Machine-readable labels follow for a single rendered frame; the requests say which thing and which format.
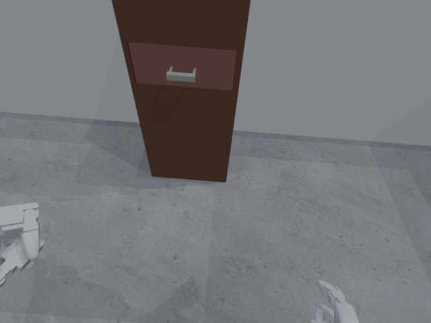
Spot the robot left hand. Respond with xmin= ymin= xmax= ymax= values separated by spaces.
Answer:
xmin=0 ymin=203 xmax=44 ymax=288

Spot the robot right hand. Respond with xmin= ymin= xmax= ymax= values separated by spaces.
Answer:
xmin=311 ymin=280 xmax=360 ymax=323

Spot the cabinet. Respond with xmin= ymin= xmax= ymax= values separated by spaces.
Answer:
xmin=112 ymin=0 xmax=251 ymax=182

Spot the handle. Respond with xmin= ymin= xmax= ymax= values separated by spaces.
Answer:
xmin=166 ymin=67 xmax=197 ymax=82

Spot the drawer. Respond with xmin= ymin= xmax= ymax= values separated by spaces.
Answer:
xmin=129 ymin=42 xmax=236 ymax=91

